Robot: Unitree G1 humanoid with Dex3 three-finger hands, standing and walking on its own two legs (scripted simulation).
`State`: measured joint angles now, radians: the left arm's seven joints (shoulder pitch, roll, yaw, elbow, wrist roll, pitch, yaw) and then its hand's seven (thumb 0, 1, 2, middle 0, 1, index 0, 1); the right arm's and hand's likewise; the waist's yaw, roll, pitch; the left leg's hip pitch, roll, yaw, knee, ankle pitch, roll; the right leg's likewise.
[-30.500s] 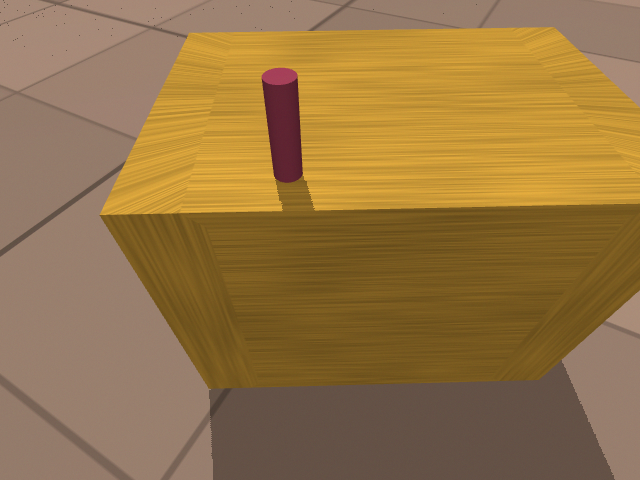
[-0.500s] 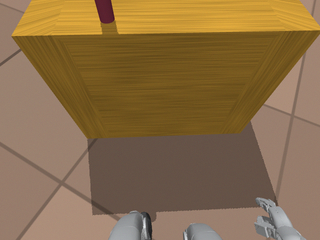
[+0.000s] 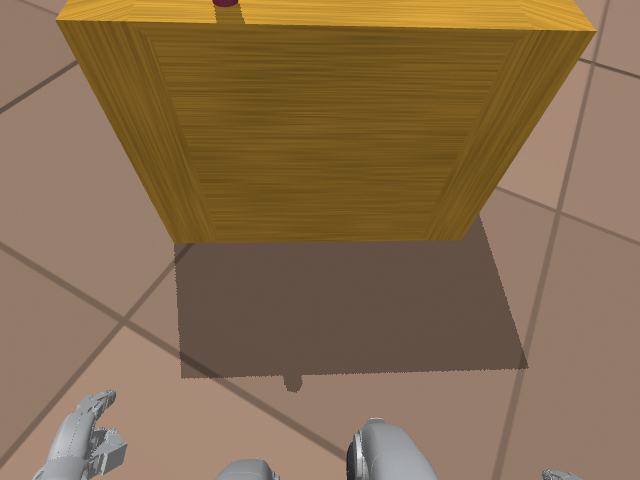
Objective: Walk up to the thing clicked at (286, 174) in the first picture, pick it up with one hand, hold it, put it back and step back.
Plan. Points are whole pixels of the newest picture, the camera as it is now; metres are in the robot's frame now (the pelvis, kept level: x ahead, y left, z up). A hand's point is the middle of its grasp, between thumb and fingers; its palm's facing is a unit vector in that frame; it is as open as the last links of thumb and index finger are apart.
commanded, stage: step back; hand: left
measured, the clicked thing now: out of the picture +0.95 +0.18 +0.14
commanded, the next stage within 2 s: stand in 1.40 s
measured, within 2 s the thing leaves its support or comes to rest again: neither
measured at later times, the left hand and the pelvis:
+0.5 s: hand out of the picture -0.06 +0.25 -0.13, palm faces -0.03 -0.91 -0.42, open 7.4 cm; pelvis -0.11 -0.02 +0.01, yaw -3 degrees
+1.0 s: hand out of the picture -0.01 +0.24 -0.13, palm faces +0.01 -0.93 -0.37, open 7.4 cm; pelvis -0.10 -0.02 +0.02, yaw +1 degrees
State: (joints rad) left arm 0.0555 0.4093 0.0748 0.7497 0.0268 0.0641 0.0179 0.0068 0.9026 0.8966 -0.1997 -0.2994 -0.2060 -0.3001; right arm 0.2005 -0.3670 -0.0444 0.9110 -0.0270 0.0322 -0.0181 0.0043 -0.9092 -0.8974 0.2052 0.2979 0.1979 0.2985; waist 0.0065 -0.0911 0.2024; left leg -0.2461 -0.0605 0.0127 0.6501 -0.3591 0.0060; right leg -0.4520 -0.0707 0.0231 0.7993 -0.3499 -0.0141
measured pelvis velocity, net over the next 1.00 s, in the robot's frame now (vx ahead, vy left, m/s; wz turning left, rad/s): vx -0.10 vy -0.02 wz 0.01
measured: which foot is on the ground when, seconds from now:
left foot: down 0.00-0.32, up 0.34-0.54, down 0.56-1.00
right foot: up 0.00-0.26, down 0.28-1.00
